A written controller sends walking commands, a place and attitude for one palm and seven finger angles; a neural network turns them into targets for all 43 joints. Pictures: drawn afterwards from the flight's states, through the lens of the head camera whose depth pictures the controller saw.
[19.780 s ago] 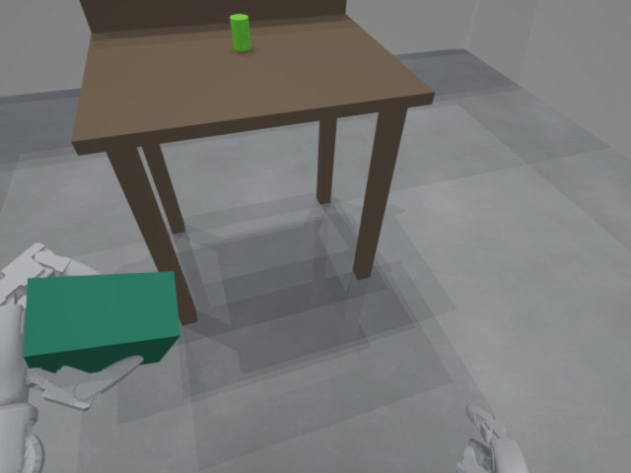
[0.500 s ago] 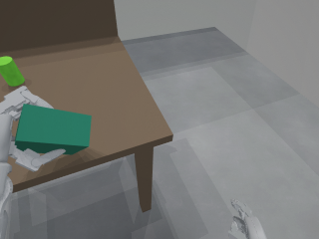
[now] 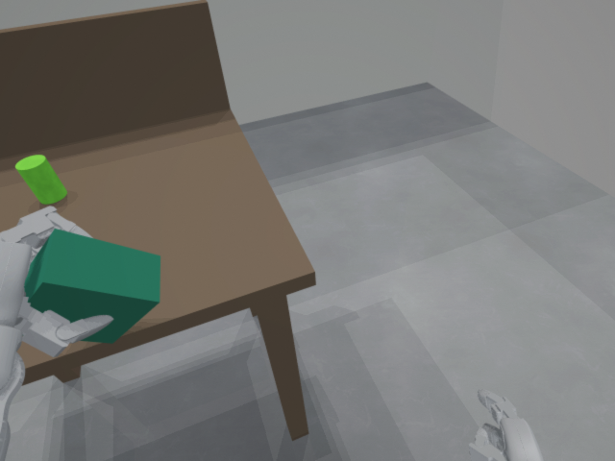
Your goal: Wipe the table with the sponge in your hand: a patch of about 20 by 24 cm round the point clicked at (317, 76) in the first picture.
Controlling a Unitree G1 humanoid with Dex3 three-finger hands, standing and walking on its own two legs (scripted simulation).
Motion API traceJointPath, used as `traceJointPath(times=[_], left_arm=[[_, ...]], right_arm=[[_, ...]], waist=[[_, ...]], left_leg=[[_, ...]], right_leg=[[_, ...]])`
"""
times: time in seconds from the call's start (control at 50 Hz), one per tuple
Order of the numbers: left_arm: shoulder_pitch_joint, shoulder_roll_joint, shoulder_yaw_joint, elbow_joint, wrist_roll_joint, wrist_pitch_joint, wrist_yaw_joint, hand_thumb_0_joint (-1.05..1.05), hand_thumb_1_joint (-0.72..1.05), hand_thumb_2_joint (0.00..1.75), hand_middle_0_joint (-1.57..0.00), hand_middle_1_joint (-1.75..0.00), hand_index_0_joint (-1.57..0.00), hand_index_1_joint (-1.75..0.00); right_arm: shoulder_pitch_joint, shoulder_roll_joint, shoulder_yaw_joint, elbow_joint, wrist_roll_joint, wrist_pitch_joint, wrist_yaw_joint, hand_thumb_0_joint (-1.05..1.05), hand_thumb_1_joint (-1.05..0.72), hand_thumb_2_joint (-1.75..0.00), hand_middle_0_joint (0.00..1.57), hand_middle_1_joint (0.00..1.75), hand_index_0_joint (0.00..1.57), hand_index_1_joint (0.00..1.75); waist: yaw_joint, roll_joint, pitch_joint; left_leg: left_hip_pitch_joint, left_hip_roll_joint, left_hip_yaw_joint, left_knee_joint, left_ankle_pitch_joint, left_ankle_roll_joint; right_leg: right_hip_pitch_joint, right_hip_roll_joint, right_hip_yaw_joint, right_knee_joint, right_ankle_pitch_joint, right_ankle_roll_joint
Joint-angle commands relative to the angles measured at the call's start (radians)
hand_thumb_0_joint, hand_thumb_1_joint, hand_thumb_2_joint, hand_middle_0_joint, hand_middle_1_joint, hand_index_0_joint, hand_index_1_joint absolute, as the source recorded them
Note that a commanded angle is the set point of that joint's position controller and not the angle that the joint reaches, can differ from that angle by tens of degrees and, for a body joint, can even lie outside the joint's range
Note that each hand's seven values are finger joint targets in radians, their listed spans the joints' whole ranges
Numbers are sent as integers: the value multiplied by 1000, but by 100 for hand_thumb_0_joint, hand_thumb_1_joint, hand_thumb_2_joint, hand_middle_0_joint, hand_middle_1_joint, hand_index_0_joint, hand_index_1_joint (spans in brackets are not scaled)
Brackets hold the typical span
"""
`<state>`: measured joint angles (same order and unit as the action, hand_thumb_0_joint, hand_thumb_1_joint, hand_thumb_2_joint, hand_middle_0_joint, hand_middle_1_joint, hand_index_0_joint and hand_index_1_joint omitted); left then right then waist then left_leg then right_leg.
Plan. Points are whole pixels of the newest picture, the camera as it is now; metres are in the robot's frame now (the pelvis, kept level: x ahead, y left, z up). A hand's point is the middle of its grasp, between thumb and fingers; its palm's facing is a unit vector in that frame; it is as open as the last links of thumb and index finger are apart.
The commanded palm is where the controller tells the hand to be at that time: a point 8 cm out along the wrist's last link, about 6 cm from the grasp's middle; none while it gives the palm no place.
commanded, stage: turn the palm down, sponge in hand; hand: left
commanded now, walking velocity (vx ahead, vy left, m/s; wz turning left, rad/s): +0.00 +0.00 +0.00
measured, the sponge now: (103, 295) +0.24 +0.27 +0.14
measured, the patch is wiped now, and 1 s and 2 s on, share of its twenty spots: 0.00 0.00 0.00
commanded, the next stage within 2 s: move the sponge above the wiping area in 1.62 s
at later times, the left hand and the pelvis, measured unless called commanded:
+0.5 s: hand (76, 263) +0.25 +0.29 +0.19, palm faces +0.29 -0.38 -0.88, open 10.3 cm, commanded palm +0.20 +0.30 +0.25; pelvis +0.01 +0.02 +0.00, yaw -1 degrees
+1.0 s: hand (57, 253) +0.24 +0.29 +0.21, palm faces +0.29 -0.17 -0.94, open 10.3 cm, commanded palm +0.18 +0.30 +0.29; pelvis -0.02 +0.03 +0.01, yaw -2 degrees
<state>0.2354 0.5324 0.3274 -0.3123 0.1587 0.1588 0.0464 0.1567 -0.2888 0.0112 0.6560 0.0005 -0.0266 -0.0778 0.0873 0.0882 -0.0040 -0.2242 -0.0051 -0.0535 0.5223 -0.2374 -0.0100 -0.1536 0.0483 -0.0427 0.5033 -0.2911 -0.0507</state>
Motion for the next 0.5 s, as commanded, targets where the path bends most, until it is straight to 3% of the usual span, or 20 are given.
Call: traceJointPath(times=[0.0,0.04,0.08,0.1,0.14,0.18,0.2,0.22,0.24,0.32,0.4,0.48], left_arm=[[-227,295,85,-217,40,12,-40,0,10,130,-120,-160,-120,-160],[-238,311,110,-254,61,-18,-39,0,10,130,-120,-160,-120,-160],[-220,330,147,-304,80,-42,-20,0,10,130,-120,-160,-120,-160],[-202,367,185,-323,90,-42,-5,0,10,130,-120,-160,-120,-160],[-139,339,194,-317,102,-25,23,0,10,130,-120,-160,-120,-160],[-115,329,184,-297,120,30,42,0,10,130,-120,-160,-120,-160],[-106,338,186,-288,131,71,51,0,10,130,-120,-160,-120,-160],[-140,306,137,-294,147,109,56,0,10,130,-120,-160,-120,-160],[-142,313,128,-293,159,146,59,0,10,130,-120,-160,-120,-160],[-210,307,30,-303,222,272,25,0,10,130,-120,-160,-120,-160],[-325,321,-31,-409,303,301,-22,0,10,130,-120,-160,-120,-160],[-336,358,-6,-392,367,293,-24,0,10,130,-120,-160,-120,-160]], right_arm=[[-194,-90,-22,-183,10,-68,-34,0,-90,-90,20,30,20,30],[-188,-83,-23,-181,6,-74,-34,0,-90,-90,20,30,20,30],[-182,-83,-27,-185,1,-75,-32,0,-90,-90,20,30,20,30],[-187,-83,-27,-186,0,-72,-28,0,-90,-90,20,30,20,30],[-176,-72,-25,-186,-2,-62,-19,0,-90,-90,20,30,20,30],[-176,-80,-27,-182,5,-40,-10,0,-90,-90,20,30,20,30],[-196,-83,-26,-184,13,-28,-6,0,-90,-90,20,30,20,30],[-201,-81,-20,-189,16,-21,-4,0,-90,-90,20,30,20,30],[-204,-86,-20,-189,19,-15,-4,0,-90,-90,20,30,20,30],[-253,-102,-4,-199,34,3,-13,0,-90,-90,20,30,20,30],[-306,-96,6,-211,32,0,-31,0,-90,-90,20,30,20,30],[-306,-95,9,-195,21,1,-38,0,-90,-90,20,30,20,30]], waist=[[-19,-108,-67],[-7,-130,-102],[7,-106,-156],[23,-80,-179],[30,-71,-203],[27,-43,-188],[32,1,-175],[23,6,-155],[23,18,-147],[7,-25,-125],[6,-36,-175],[24,-36,-205]], left_leg=[[36,-40,73,-43,72,42],[46,-41,64,-45,117,44],[68,-46,65,-40,187,45],[79,-47,69,-37,216,42],[72,-47,71,-32,273,38],[57,-44,79,-36,286,32],[51,-43,82,-40,284,28],[45,-41,85,-43,289,28],[45,-38,84,-49,285,27],[51,-34,75,-67,270,31],[112,-35,63,-81,288,40],[126,-35,49,-103,299,39]], right_leg=[[-35,-72,110,-156,73,74],[-12,-65,96,-130,155,74],[10,-52,76,-96,266,71],[28,-47,75,-87,296,67],[60,-50,67,-55,403,68],[59,-47,57,-49,404,62],[59,-41,58,-53,370,52],[49,-43,52,-52,361,50],[47,-40,52,-54,349,48],[32,-30,50,-67,305,47],[30,-14,50,-72,282,40],[54,-11,45,-75,272,32]])
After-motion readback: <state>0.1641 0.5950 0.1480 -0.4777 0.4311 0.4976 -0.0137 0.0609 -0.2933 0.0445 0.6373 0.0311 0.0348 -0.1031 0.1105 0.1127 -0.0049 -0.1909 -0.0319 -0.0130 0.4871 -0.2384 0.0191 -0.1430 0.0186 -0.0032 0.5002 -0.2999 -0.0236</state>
